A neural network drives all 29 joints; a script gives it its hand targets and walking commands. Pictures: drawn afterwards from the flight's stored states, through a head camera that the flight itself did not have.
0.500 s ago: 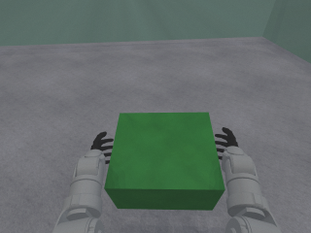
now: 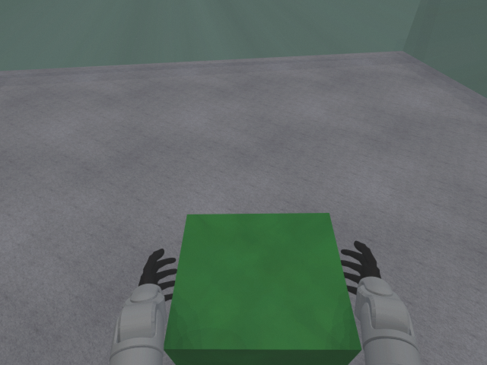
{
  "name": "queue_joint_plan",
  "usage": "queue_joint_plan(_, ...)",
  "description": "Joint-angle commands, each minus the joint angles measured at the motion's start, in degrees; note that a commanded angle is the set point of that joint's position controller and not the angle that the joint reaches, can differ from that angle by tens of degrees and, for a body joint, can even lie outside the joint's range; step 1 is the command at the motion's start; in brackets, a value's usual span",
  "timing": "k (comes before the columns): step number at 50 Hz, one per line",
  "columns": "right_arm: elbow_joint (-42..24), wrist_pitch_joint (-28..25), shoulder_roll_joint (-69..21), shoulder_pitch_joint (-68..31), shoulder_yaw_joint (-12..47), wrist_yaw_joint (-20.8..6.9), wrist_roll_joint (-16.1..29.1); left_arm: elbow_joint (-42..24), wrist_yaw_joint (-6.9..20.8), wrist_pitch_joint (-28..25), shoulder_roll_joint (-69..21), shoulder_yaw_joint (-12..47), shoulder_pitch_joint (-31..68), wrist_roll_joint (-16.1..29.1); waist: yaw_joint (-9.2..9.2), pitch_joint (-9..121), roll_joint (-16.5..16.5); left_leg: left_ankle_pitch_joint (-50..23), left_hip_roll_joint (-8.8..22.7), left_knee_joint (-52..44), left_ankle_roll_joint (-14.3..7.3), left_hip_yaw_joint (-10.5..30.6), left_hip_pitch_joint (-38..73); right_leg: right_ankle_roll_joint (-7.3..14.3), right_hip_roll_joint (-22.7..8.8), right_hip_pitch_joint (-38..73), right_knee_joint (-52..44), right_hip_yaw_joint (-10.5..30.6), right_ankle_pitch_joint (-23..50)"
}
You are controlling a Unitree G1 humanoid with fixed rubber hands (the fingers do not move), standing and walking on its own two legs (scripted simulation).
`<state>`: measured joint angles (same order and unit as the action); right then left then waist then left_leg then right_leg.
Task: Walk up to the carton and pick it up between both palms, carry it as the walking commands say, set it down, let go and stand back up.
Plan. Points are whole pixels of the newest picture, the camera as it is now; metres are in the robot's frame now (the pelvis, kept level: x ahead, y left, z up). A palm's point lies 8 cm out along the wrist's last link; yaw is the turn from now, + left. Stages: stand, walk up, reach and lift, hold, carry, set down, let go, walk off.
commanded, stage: set down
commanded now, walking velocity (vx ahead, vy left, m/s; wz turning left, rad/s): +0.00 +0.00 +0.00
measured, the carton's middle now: (258, 290) +0.30 +0.00 -0.08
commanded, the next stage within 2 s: none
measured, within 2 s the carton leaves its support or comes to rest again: neither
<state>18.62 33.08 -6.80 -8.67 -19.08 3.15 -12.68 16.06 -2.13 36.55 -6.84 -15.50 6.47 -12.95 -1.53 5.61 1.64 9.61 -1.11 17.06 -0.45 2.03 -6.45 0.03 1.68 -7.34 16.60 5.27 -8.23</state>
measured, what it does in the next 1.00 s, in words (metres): lowers itself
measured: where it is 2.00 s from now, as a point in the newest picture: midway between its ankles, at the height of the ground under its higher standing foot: outside the picture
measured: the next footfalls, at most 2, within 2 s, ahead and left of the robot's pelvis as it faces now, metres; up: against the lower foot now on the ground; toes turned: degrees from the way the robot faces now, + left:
none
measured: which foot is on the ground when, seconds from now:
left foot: down 0.00-1.00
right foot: down 0.00-1.00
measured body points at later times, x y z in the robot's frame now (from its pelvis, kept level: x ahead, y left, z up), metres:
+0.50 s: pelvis -0.03 -0.02 -0.02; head +0.05 -0.01 +0.42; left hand +0.29 +0.19 -0.07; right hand +0.31 -0.19 -0.06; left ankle -0.01 +0.11 -0.75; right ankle +0.01 -0.12 -0.75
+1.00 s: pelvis -0.06 -0.01 -0.09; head +0.10 +0.00 +0.33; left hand +0.33 +0.18 -0.15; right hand +0.34 -0.19 -0.14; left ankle -0.01 +0.11 -0.75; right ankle +0.01 -0.12 -0.75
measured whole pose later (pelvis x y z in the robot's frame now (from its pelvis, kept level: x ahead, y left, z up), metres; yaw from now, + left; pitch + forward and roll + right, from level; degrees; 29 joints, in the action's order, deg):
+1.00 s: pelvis -0.06 -0.01 -0.09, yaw +2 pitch +29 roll +0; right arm 33.8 20.3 -2.7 -36.8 -28.0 4.5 -12.8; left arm 34.1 -2.7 22.8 -1.1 -23.1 35.4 -11.9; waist 0.7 8.5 0.9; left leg 17.6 -3.0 54.0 1.0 4.3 -65.1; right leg -0.3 3.5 -65.6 53.5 3.8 -16.6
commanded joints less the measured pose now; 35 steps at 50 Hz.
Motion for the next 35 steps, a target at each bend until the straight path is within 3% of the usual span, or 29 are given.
queue_joint_plan(1,0.2,-3.3,-45.9,-39.1,35.8,-25.1,13.6,-4.9,19.8,-5.7,-48.4,32.8,41.3,13.2,-1.63,14.6,-3.9,-7.3,-1.1,1.9,1.2,2.6,4.9,2.4,2.8,-1.4,2.4,0.1,0.7)
queue_joint_plan(3,1.2,-5.0,-45.5,-38.7,34.7,-25.0,12.6,-2.4,20.0,-6.7,-49.3,32.9,42.3,13.2,0.46,15.6,-3.5,-7.9,-0.5,2.9,1.3,3.4,6.1,2.4,3.2,-4.0,3.8,-0.6,-0.5)
queue_joint_plan(4,3.1,-4.9,-46.9,-38.5,33.2,-24.6,11.0,-0.4,20.5,-6.9,-49.1,31.3,42.6,13.0,0.47,16.0,-0.1,-5.7,-0.8,3.8,0.7,3.1,4.3,2.5,2.8,-3.8,3.6,0.2,-0.3)
queue_joint_plan(5,5.3,-5.0,-46.9,-38.9,31.3,-24.3,9.6,3.2,21.0,-7.0,-48.9,29.5,43.0,11.5,1.54,14.9,0.0,-3.7,-0.9,4.4,0.4,3.1,2.9,2.1,2.8,-5.1,4.2,-0.1,-0.9)
queue_joint_plan(7,10.5,-4.6,-47.0,-39.4,28.6,-24.4,8.8,8.2,21.6,-6.8,-47.3,26.0,44.2,9.5,1.19,11.3,-1.6,2.0,-1.3,3.9,-0.3,2.8,-0.5,2.3,2.6,-5.7,4.4,-0.7,-5.4)
queue_joint_plan(8,10.6,-5.4,-47.3,-40.4,28.3,-24.6,8.4,7.5,22.0,-7.7,-47.9,26.7,46.6,9.6,1.96,12.1,-1.4,0.7,-1.0,4.4,-0.2,3.2,0.6,2.4,2.9,-7.7,4.6,-0.7,-4.8)
queue_joint_plan(9,13.2,-5.1,-47.3,-39.2,26.4,-24.7,7.6,9.8,21.9,-7.4,-47.3,24.4,44.8,8.0,1.07,11.1,-3.0,0.8,-1.2,4.3,-0.1,2.8,-1.0,2.7,2.8,-7.0,5.0,-0.8,-4.8)
queue_joint_plan(10,11.7,-5.7,-47.0,-41.3,26.4,-24.7,7.8,10.9,21.9,-7.9,-48.4,23.7,44.6,8.0,0.40,12.1,-3.5,-0.3,-1.3,5.0,-0.1,3.0,-0.6,2.6,2.9,-7.5,6.0,-0.7,-3.9)
queue_joint_plan(11,11.4,-5.9,-46.9,-42.3,26.1,-24.4,7.6,11.3,22.2,-8.4,-47.5,22.8,44.9,8.1,0.71,13.6,-1.7,-1.7,-1.5,6.1,-0.5,2.9,-1.9,2.2,2.9,-8.3,6.4,-0.7,-2.6)
queue_joint_plan(12,12.1,-6.1,-46.5,-41.5,25.9,-24.4,7.5,11.0,21.8,-8.8,-47.9,22.5,44.6,8.1,0.37,14.2,-3.4,-4.3,-1.5,7.0,-0.1,2.6,-2.9,2.7,2.7,-7.4,7.5,-0.3,-0.3)
queue_joint_plan(14,11.9,-6.7,-46.8,-41.6,24.3,-23.3,6.6,12.2,22.0,-9.6,-45.7,21.4,44.5,7.8,1.76,15.7,-1.3,-7.0,-1.9,9.1,-0.8,2.6,-4.5,1.8,2.5,-8.1,8.3,-0.2,3.6)
queue_joint_plan(15,11.3,-7.2,-45.9,-42.8,25.2,-23.1,6.9,12.7,22.0,-10.1,-45.2,20.8,45.0,7.7,1.38,15.7,-1.8,-6.9,-2.6,9.8,-0.9,2.2,-6.6,1.6,2.4,-8.2,9.0,-0.6,4.2)
queue_joint_plan(16,9.3,-8.0,-47.5,-44.0,26.6,-22.7,7.5,12.3,22.0,-11.1,-45.1,21.6,44.9,8.1,1.14,18.5,0.9,-9.0,-2.3,11.1,-1.5,2.6,-5.6,1.2,2.3,-8.7,9.7,-0.1,6.6)
queue_joint_plan(18,8.4,-8.8,-48.1,-44.2,27.8,-22.0,8.5,12.0,22.1,-11.9,-44.5,21.8,45.3,8.0,0.45,21.6,-1.0,-9.6,-3.3,12.5,-1.5,1.9,-8.2,0.7,1.8,-7.6,11.4,-0.4,9.1)
queue_joint_plan(19,8.2,-9.2,-47.5,-43.2,27.8,-21.6,7.5,11.8,22.0,-13.0,-43.8,21.9,45.0,8.3,1.59,22.9,1.1,-10.7,-3.1,13.4,-1.7,2.0,-9.1,0.3,2.1,-8.0,12.2,-0.6,10.7)
queue_joint_plan(20,9.1,-9.5,-49.0,-43.9,28.7,-21.5,8.6,11.3,22.0,-13.7,-43.3,21.9,45.8,8.2,0.13,25.0,0.5,-10.0,-3.5,14.2,-1.8,1.6,-12.2,0.3,2.1,-6.5,13.6,-0.5,11.5)
queue_joint_plan(22,8.3,-10.7,-48.6,-44.2,30.2,-21.3,9.7,10.3,21.8,-15.0,-43.1,23.3,47.8,9.6,0.56,27.9,0.8,-10.5,-3.6,16.1,-2.0,1.9,-12.9,0.0,1.8,-8.5,15.1,0.0,12.9)
queue_joint_plan(23,8.4,-10.9,-49.2,-43.5,30.5,-21.0,9.4,10.1,21.8,-15.3,-43.2,23.1,46.5,8.9,-0.30,29.1,-1.1,-12.2,-3.9,17.0,-1.6,1.4,-14.7,0.1,1.9,-8.3,16.6,0.1,15.3)
queue_joint_plan(25,9.3,-11.7,-48.2,-43.8,30.1,-21.1,9.4,10.3,21.5,-16.1,-43.3,23.1,47.2,9.3,-0.31,31.5,-0.9,-12.9,-4.1,18.5,-1.7,2.0,-16.0,0.2,2.3,-11.2,18.6,-0.1,14.9)
queue_joint_plan(26,9.0,-12.3,-47.1,-43.6,30.8,-21.0,8.9,10.6,21.6,-16.7,-43.7,23.9,48.7,10.0,1.69,31.5,0.9,-12.2,-4.2,19.0,-1.5,2.3,-18.1,0.0,2.5,-12.5,18.9,-0.3,15.5)
queue_joint_plan(27,9.1,-12.4,-48.3,-44.7,30.9,-21.1,9.9,9.3,21.5,-17.0,-43.4,24.1,49.0,9.9,0.01,32.7,-1.4,-13.5,-4.3,19.7,-1.5,1.8,-17.7,0.1,2.6,-13.3,19.7,-0.3,15.2)
queue_joint_plan(28,8.9,-13.0,-47.9,-44.5,30.8,-21.1,9.7,10.1,21.6,-17.4,-43.6,24.8,48.7,10.0,1.64,34.3,-0.8,-13.8,-4.0,21.2,-1.8,2.6,-17.8,0.1,2.8,-15.4,21.0,-0.5,15.4)
queue_joint_plan(30,10.5,-13.5,-48.6,-44.9,31.0,-21.6,9.6,10.0,21.4,-18.2,-43.7,25.3,50.4,10.6,0.87,37.5,-0.7,-14.2,-4.0,22.4,-1.0,2.3,-18.5,0.3,3.5,-16.8,22.1,-0.6,14.7)
queue_joint_plan(33,12.1,-14.1,-48.8,-45.6,30.4,-21.9,9.8,7.8,21.4,-18.6,-43.9,27.3,54.4,11.2,1.21,40.2,-2.9,-14.7,-4.0,24.5,-0.3,1.8,-20.6,0.5,3.7,-21.6,24.2,-0.8,13.3)
queue_joint_plan(34,11.6,-14.1,-48.9,-47.7,30.6,-21.8,9.6,7.8,21.4,-18.9,-43.1,26.8,56.5,12.0,1.48,40.6,-1.0,-13.0,-4.0,25.4,-0.3,1.5,-22.4,0.2,3.8,-21.4,24.8,-0.9,12.6)
queue_joint_plan(35,11.6,-14.2,-48.2,-49.8,30.8,-22.2,10.1,9.3,21.7,-18.6,-43.4,26.1,56.6,11.3,0.21,41.5,-2.5,-12.7,-4.3,26.0,-0.2,1.0,-24.8,0.3,3.7,-23.0,25.7,-1.0,12.4)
